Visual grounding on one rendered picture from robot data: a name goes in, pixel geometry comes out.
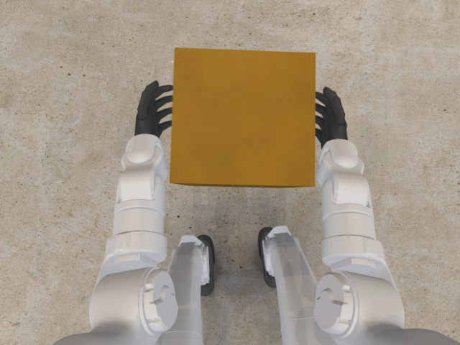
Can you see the robot right shin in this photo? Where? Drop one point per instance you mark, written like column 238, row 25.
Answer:
column 277, row 230

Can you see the left robot thigh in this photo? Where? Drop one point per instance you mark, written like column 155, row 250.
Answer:
column 188, row 266

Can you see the right robot hand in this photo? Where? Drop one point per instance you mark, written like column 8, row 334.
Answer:
column 333, row 124

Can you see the carton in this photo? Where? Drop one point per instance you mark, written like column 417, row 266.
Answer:
column 243, row 118

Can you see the left robot upper arm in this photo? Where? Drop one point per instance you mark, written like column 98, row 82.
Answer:
column 129, row 308

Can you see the robot right forearm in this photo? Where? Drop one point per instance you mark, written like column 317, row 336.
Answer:
column 350, row 242

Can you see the left robot hand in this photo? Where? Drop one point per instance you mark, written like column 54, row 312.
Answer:
column 148, row 118

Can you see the robot left forearm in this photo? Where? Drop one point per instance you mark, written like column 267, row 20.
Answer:
column 138, row 239

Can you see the right robot upper arm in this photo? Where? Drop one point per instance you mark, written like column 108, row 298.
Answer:
column 358, row 309

